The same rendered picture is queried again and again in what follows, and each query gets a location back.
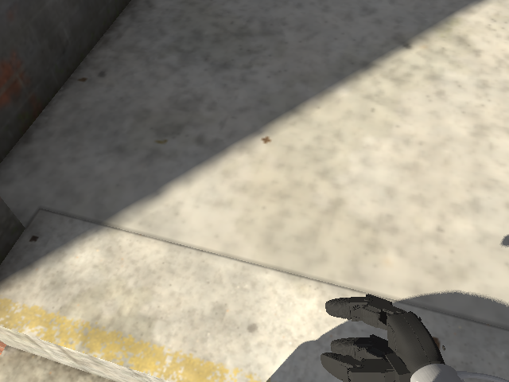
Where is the robot right forearm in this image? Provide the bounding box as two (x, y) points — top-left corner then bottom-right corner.
(410, 364), (464, 382)

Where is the right robot hand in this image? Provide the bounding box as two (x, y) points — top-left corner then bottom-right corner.
(321, 294), (445, 382)

